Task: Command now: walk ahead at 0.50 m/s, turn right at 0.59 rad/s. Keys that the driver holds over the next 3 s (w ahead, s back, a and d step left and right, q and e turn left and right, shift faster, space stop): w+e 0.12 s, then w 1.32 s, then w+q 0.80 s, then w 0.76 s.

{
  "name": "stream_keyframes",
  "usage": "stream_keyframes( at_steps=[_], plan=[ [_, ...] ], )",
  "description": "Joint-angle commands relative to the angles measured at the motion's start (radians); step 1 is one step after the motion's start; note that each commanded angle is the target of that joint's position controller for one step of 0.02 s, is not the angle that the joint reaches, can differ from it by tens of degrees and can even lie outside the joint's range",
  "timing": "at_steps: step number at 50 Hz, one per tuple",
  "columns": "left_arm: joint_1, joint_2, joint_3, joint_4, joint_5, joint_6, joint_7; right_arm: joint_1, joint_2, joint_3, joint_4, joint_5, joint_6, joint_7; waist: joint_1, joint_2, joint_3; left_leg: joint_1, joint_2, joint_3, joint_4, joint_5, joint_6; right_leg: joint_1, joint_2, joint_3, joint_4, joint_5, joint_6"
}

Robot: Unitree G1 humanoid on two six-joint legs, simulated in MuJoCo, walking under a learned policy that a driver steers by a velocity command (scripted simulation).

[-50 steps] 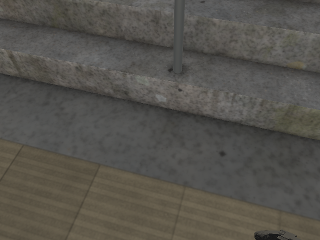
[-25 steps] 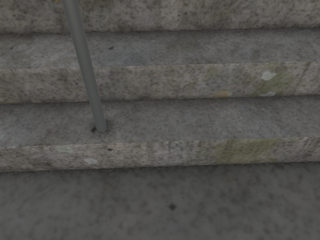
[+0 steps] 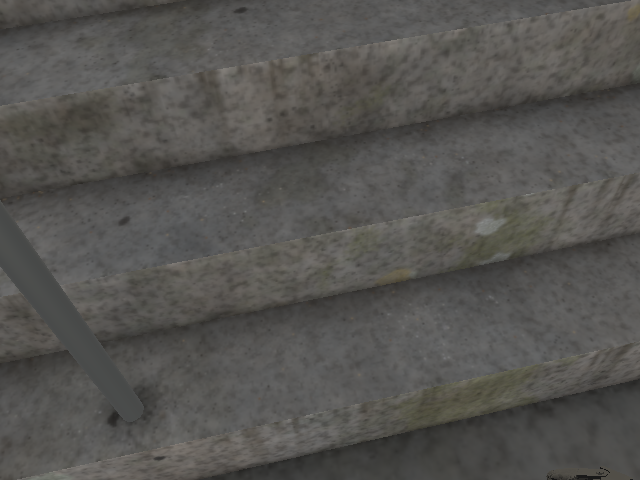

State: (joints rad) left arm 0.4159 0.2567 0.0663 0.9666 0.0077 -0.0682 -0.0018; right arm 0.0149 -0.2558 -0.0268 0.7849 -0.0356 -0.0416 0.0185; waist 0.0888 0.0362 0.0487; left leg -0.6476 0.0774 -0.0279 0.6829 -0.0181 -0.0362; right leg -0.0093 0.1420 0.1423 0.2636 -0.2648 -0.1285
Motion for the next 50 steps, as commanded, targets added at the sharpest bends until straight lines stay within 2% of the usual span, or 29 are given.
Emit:
stream_keyframes(
  at_steps=[1,3,5,6,7,8,9,10,11,13,17,22,24,26,27,28,29,30,32,33,35,39,41,43,45,46,47,48,50],
  plan=[
    [0.041,0.152,0.029,-0.029,0.005,-0.012,0.008,-0.133,-0.059,-0.003,-0.107,0.009,-0.024,0.001,0.001,-0.122,-0.005,0.083,-0.071,0.047,-0.122,0.018,0.021,-0.016,-0.234,0.167,0.041,0.626,-0.05],
    [-0.014,0.171,0.032,-0.045,0.008,-0.013,0.01,-0.034,-0.098,-0.013,-0.084,0.014,-0.038,-0.014,-0.055,-0.129,-0.031,0.262,-0.098,0.038,-0.19,-0.047,0.052,-0.047,-0.24,0.193,0.109,0.731,-0.026],
    [-0.068,0.191,0.032,-0.057,-0.001,-0.029,0.005,0.206,-0.158,-0.033,-0.018,0.005,-0.069,-0.038,-0.168,-0.099,-0.151,0.533,-0.072,0.014,-0.278,-0.033,0.097,-0.076,-0.181,0.168,0.376,0.799,-0.002],
    [-0.06,0.137,0.017,-0.088,-0.014,-0.038,-0.001,0.336,-0.219,-0.046,-0.015,-0.019,-0.076,-0.055,-0.205,-0.032,-0.281,0.731,0.105,-0.146,-0.281,-0.171,0.133,-0.177,-0.131,0.134,0.588,0.563,0.009],
    [0.073,0.034,-0.005,-0.1,-0.056,-0.031,0.006,0.352,-0.299,-0.067,-0.021,-0.044,-0.067,-0.054,-0.144,0.237,-0.386,0.971,0.371,-0.556,-0.331,-0.126,0.278,-0.482,0.025,0.007,0.86,-0.141,0.044],
    [0.061,0.125,0.0,-0.073,-0.01,-0.018,0.016,0.295,-0.223,-0.064,-0.017,-0.024,-0.053,-0.045,-0.112,0.167,-0.332,0.864,0.368,-0.669,-0.392,-0.255,0.299,-0.568,-0.046,-0.007,0.956,-0.223,0.028],
    [0.026,0.135,0.003,-0.052,0.005,-0.012,0.012,0.238,-0.132,-0.043,-0.028,-0.008,-0.05,-0.037,-0.097,0.051,-0.199,0.725,0.31,-0.52,-0.418,-0.332,0.268,-0.561,-0.095,0.002,0.951,-0.139,0.031],
    [-0.03,0.112,-0.004,-0.061,0.015,-0.01,0.004,0.205,-0.086,-0.03,-0.025,-0.002,-0.05,-0.03,-0.095,-0.007,-0.134,0.628,0.248,-0.393,-0.45,-0.249,0.241,-0.541,-0.12,-0.02,0.914,-0.087,0.048],
    [-0.063,0.091,-0.009,-0.067,0.027,-0.004,-0.001,0.213,-0.064,-0.02,-0.01,0.0,-0.056,-0.031,-0.091,0.007,-0.097,0.569,0.211,-0.298,-0.47,-0.121,0.217,-0.525,-0.139,-0.026,0.877,-0.066,0.058],
    [-0.07,0.061,-0.018,-0.067,0.042,0.008,-0.012,0.254,-0.077,-0.02,0.036,0.006,-0.074,-0.027,-0.075,0.04,-0.084,0.515,0.165,-0.175,-0.479,0.111,0.209,-0.483,-0.138,-0.051,0.85,-0.05,0.076],
    [-0.174,0.026,-0.044,-0.113,0.04,0.012,-0.03,0.266,-0.081,-0.019,0.063,0.009,-0.1,-0.012,-0.06,0.068,-0.103,0.47,0.148,-0.03,-0.462,0.416,0.23,-0.44,-0.145,-0.097,0.64,-0.015,0.095],
    [-0.305,0.028,-0.071,-0.148,0.03,0.012,-0.03,0.319,-0.117,-0.03,0.087,0.02,-0.085,-0.004,-0.096,0.12,-0.108,0.45,0.13,-0.002,-0.458,0.263,0.201,-0.318,-0.143,-0.177,0.377,0.062,0.1],
    [-0.305,0.016,-0.078,-0.14,0.025,0.001,-0.018,0.294,-0.115,-0.028,0.074,0.028,-0.07,-0.01,-0.083,0.087,-0.123,0.471,0.138,-0.02,-0.399,0.295,0.185,-0.253,-0.126,-0.197,0.26,0.11,0.098],
    [-0.254,0.035,-0.069,-0.116,0.038,-0.021,0.004,0.308,-0.103,-0.016,0.089,0.039,-0.061,-0.021,-0.056,0.006,-0.142,0.453,0.094,-0.004,-0.258,0.31,0.153,-0.11,-0.123,-0.178,0.135,0.112,0.085],
    [-0.179,0.075,-0.057,-0.098,0.051,-0.03,0.011,0.288,-0.074,-0.003,0.075,0.048,-0.063,-0.023,-0.018,-0.036,-0.188,0.385,0.06,0.02,-0.128,0.209,0.126,0.01,-0.211,-0.085,0.105,0.185,0.066],
    [-0.126,0.184,-0.033,-0.091,0.054,-0.028,0.018,0.306,0.008,0.025,0.036,0.055,-0.065,-0.022,-0.029,-0.233,-0.2,0.176,-0.058,0.11,0.075,-0.189,0.073,0.132,-0.422,0.17,0.055,0.403,-0.016],
    [-0.071,0.194,-0.019,-0.064,0.02,-0.013,0.013,0.336,-0.021,0.024,0.053,0.043,-0.042,-0.036,-0.007,-0.26,-0.208,0.13,-0.085,0.09,0.201,-0.509,0.067,0.08,-0.497,0.262,-0.017,0.334,-0.114],
    [-0.11,0.154,-0.024,-0.076,0.014,-0.008,0.003,0.347,-0.064,0.011,0.074,0.023,-0.024,-0.04,-0.037,-0.183,-0.126,0.094,-0.055,0.055,0.324,-0.508,0.067,0.02,-0.463,0.232,-0.04,0.22,-0.128],
    [-0.207,0.084,-0.041,-0.097,0.009,-0.007,-0.006,0.339,-0.071,0.002,0.089,0.012,-0.015,-0.033,-0.091,-0.125,-0.042,0.112,-0.01,0.027,0.357,-0.387,0.062,-0.119,-0.381,0.129,-0.103,0.114,-0.083],
    [-0.239,0.074,-0.047,-0.104,0.009,-0.014,-0.005,0.333,-0.06,0.004,0.088,0.006,-0.013,-0.025,-0.112,-0.14,-0.031,0.171,-0.012,0.042,0.359,-0.34,0.055,-0.183,-0.347,0.067,-0.11,0.228,-0.065],
    [-0.281,0.065,-0.051,-0.106,0.015,-0.023,-0.013,0.414,-0.018,0.012,0.117,0.002,-0.002,-0.021,-0.167,-0.107,-0.101,0.327,-0.044,0.084,0.397,-0.336,0.051,-0.271,-0.315,-0.053,-0.034,0.601,-0.073],
    [-0.244,0.055,-0.061,-0.082,0.014,-0.029,0.004,0.297,0.014,0.03,0.086,0.024,0.004,-0.052,-0.12,-0.178,-0.1,0.421,-0.073,0.111,0.086,-0.362,0.055,-0.228,-0.309,-0.071,0.017,0.717,-0.091],
    [-0.199,0.068,-0.057,-0.065,0.008,-0.017,0.016,0.293,0.013,0.035,0.083,0.026,0.001,-0.066,-0.103,-0.17,-0.107,0.43,-0.083,0.118,-0.082,-0.347,0.073,-0.151,-0.334,-0.013,0.044,0.666,-0.113],
    [-0.208,0.077,-0.054,-0.068,-0.013,-0.005,0.02,0.332,0.031,0.042,0.105,0.023,-0.011,-0.071,-0.128,-0.125,-0.103,0.53,-0.093,0.129,-0.299,-0.213,0.097,-0.154,-0.321,0.007,0.091,0.566,-0.087],
    [-0.234,0.035,-0.063,-0.094,-0.025,-0.01,0.013,0.397,-0.019,0.033,0.128,0.002,-0.026,-0.07,-0.133,-0.022,-0.109,0.677,0.018,-0.018,-0.347,-0.066,0.118,-0.28,-0.253,-0.028,0.232,0.441,-0.028],
    [-0.181,-0.04,-0.083,-0.099,-0.014,-0.014,0.003,0.379,-0.105,0.012,0.135,0.009,-0.022,-0.067,-0.077,0.193,-0.088,0.7,0.136,-0.182,-0.372,0.022,0.175,-0.407,-0.157,-0.115,0.275,0.101,0.019],
    [-0.177,-0.015,-0.086,-0.078,0.012,-0.006,0.003,0.32,-0.08,0.012,0.108,0.009,-0.023,-0.057,-0.082,0.199,-0.038,0.621,0.245,-0.282,-0.436,-0.036,0.239,-0.416,-0.153,-0.156,0.302,-0.092,0.049],
    [-0.208,0.025,-0.075,-0.08,0.021,0.0,0.002,0.295,-0.058,0.013,0.092,0.011,-0.026,-0.047,-0.088,0.15,-0.003,0.58,0.253,-0.292,-0.467,-0.096,0.254,-0.41,-0.152,-0.171,0.33,-0.134,0.062],
    [-0.251,0.04,-0.066,-0.094,0.028,0.006,-0.008,0.286,-0.075,0.005,0.084,0.016,-0.026,-0.044,-0.09,0.083,0.032,0.519,0.225,-0.244,-0.5,-0.154,0.234,-0.393,-0.153,-0.184,0.368,-0.15,0.078]
  ],
)
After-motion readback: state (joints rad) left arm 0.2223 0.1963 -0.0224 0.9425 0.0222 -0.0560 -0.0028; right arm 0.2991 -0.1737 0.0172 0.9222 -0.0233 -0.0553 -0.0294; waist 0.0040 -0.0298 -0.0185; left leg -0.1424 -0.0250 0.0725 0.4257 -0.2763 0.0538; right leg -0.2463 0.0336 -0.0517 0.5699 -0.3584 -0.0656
